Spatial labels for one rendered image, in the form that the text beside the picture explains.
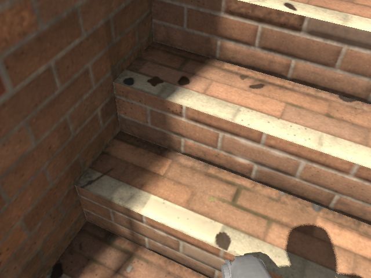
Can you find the right robot thigh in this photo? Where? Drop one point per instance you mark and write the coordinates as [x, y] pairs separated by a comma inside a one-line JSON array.
[[244, 266]]

